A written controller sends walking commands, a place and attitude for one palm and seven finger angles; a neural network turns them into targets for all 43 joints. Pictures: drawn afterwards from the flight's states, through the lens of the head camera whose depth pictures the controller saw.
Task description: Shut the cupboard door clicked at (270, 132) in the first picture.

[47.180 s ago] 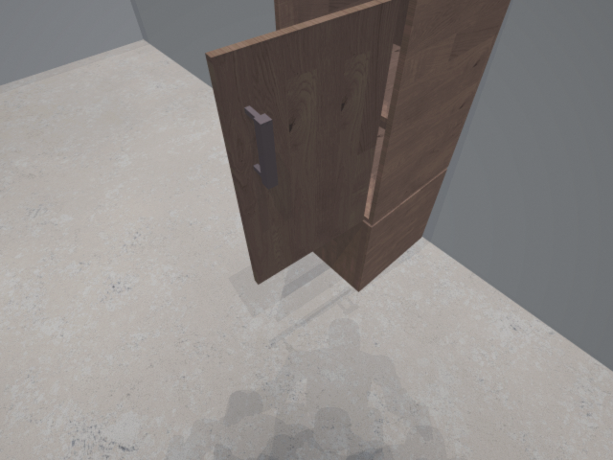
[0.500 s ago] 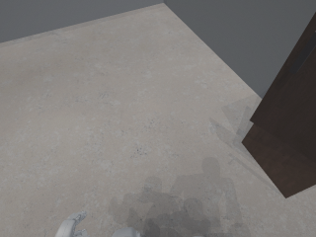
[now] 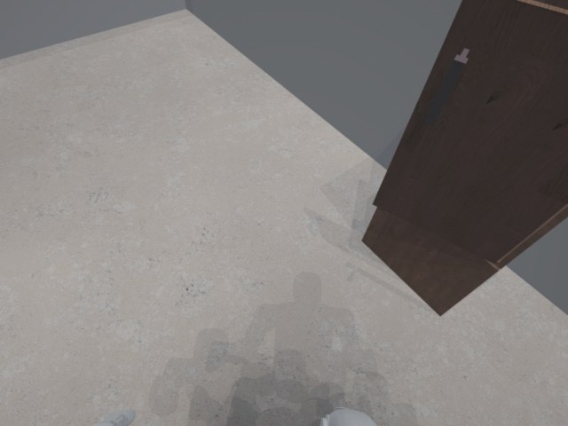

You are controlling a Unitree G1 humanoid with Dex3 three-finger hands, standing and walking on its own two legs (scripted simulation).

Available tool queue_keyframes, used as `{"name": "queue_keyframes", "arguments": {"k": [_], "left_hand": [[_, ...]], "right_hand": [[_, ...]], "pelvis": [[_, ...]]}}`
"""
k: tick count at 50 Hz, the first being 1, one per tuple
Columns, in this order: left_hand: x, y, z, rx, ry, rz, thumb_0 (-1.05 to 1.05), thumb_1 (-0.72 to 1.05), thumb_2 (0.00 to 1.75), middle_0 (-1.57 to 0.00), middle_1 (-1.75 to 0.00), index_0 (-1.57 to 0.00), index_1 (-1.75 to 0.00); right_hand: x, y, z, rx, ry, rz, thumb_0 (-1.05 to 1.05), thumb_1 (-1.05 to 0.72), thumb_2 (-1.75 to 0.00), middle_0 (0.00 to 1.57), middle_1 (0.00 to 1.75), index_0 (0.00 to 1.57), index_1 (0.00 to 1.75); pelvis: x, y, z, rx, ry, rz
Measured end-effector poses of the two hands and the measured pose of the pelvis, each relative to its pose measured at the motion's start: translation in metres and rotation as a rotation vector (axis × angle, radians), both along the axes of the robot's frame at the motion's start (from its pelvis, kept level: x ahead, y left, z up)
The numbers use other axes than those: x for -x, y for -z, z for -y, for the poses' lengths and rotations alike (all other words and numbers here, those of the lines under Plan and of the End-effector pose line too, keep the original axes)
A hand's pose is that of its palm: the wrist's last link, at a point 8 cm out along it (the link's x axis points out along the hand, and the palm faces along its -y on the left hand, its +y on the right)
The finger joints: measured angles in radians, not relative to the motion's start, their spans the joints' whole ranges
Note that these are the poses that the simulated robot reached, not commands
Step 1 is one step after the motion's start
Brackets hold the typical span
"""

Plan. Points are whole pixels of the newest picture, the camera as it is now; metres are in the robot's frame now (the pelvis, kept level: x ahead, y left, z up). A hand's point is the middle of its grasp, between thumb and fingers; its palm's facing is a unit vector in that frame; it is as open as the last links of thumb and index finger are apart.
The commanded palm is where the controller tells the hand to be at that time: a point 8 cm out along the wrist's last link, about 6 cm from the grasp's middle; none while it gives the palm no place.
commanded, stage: turn to face it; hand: left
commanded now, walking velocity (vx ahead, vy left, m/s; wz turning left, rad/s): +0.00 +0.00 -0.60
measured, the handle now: (447, 87) +0.70 -0.26 +0.09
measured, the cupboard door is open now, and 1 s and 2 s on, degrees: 20 20 20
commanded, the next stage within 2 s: take the last steps up to it in 0.70 s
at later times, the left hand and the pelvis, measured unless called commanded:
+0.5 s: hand (186, 400) +0.17 +0.17 -0.18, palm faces -0.23 -0.95 -0.21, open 7.4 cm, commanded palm none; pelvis +0.03 -0.01 -0.01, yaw -16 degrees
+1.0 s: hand (220, 393) +0.18 +0.11 -0.16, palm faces -0.39 -0.89 -0.22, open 7.4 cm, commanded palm none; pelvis +0.05 -0.04 +0.00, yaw -24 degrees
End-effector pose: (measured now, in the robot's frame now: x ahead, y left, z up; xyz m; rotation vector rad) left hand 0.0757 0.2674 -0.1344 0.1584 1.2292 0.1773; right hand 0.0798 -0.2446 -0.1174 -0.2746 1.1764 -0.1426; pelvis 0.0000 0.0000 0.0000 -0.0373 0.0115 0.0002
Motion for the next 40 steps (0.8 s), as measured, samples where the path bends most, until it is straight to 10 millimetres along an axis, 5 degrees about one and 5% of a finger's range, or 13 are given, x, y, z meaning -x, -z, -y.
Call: {"name": "queue_keyframes", "arguments": {"k": [8, 13, 25, 33, 40], "left_hand": [[-0.051, -0.004, 0.032, -0.072, 0.158, 0.064, 0.01, 0.91, 0.90, -0.19, -0.29, -0.19, -0.30], [-0.058, -0.011, 0.050, -0.078, 0.209, 0.037, 0.01, 0.91, 0.90, -0.20, -0.29, -0.20, -0.30], [-0.097, 0.016, 0.049, 0.001, 0.293, 0.004, 0.01, 0.91, 0.90, -0.20, -0.30, -0.20, -0.30], [-0.130, 0.001, 0.063, 0.008, 0.372, 0.022, 0.01, 0.91, 0.90, -0.19, -0.29, -0.19, -0.30], [-0.144, -0.003, 0.097, -0.031, 0.456, 0.073, 0.01, 0.91, 0.90, -0.19, -0.29, -0.19, -0.30]], "right_hand": [[0.047, 0.038, 0.044, -0.039, 0.168, -0.064, 0.01, -0.90, -0.90, 0.20, 0.30, 0.21, 0.30], [0.054, 0.032, 0.056, -0.027, 0.235, -0.080, 0.01, -0.91, -0.90, 0.20, 0.30, 0.20, 0.30], [0.041, 0.010, 0.030, 0.016, 0.310, 0.021, 0.01, -0.91, -0.90, 0.20, 0.30, 0.20, 0.30], [0.077, 0.006, 0.008, -0.021, 0.383, -0.049, 0.01, -0.91, -0.90, 0.20, 0.30, 0.21, 0.30], [0.122, 0.035, 0.016, -0.092, 0.499, -0.115, 0.01, -0.90, -0.90, 0.20, 0.30, 0.21, 0.30]], "pelvis": [[-0.005, 0.020, 0.023, -0.025, 0.108, 0.000], [-0.008, 0.010, 0.025, -0.033, 0.159, -0.005], [-0.031, 0.013, 0.005, -0.028, 0.281, -0.014], [-0.035, 0.001, 0.007, -0.011, 0.347, -0.006], [-0.032, 0.013, 0.027, -0.038, 0.400, 0.003]]}}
